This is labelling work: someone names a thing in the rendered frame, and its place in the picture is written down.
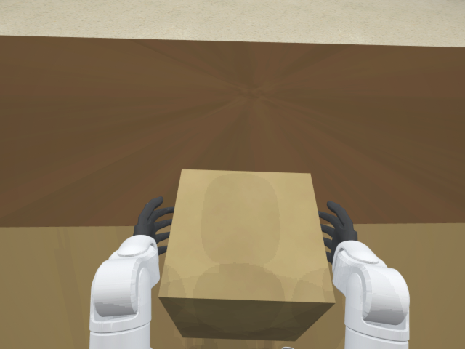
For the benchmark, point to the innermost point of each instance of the robot left hand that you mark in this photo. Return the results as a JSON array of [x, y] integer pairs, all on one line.
[[146, 222]]

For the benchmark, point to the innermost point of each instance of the robot right hand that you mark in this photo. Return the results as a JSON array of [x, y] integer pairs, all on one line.
[[343, 230]]

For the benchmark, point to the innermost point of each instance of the robot right forearm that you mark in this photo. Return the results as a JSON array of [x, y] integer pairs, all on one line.
[[377, 299]]

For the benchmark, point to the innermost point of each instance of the robot left forearm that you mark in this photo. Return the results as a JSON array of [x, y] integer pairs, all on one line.
[[120, 308]]

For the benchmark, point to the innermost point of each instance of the carton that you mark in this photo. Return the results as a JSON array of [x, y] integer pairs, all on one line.
[[246, 258]]

